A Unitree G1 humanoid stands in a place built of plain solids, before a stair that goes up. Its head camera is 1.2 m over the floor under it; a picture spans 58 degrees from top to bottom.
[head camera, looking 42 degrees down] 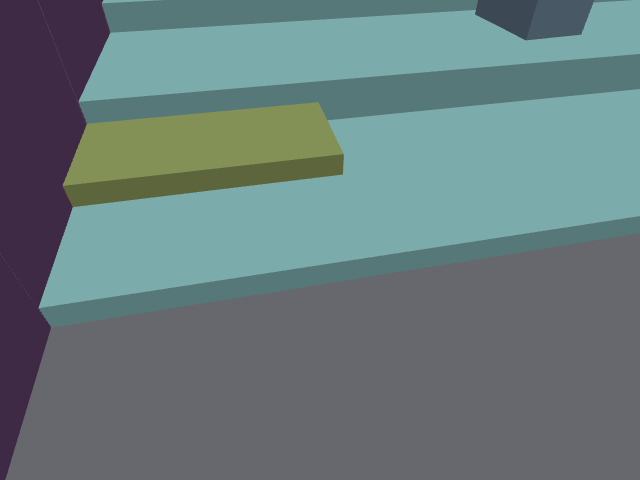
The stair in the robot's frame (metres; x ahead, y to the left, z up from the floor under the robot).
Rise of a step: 0.11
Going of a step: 0.54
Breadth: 1.15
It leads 12 degrees to the left of straight ahead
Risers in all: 3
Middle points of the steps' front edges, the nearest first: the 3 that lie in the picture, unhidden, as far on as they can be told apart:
1.01 0.34 0.10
1.54 0.46 0.21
2.06 0.57 0.32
